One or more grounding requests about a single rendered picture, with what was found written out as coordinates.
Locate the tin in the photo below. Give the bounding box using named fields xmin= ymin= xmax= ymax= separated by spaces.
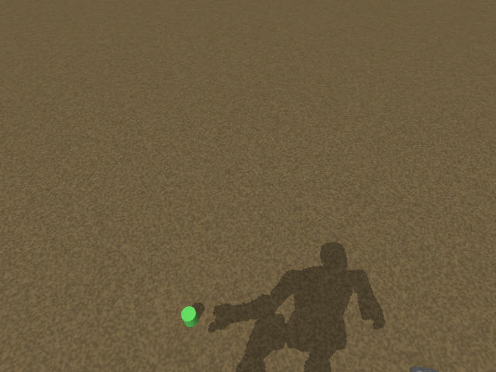
xmin=181 ymin=306 xmax=198 ymax=327

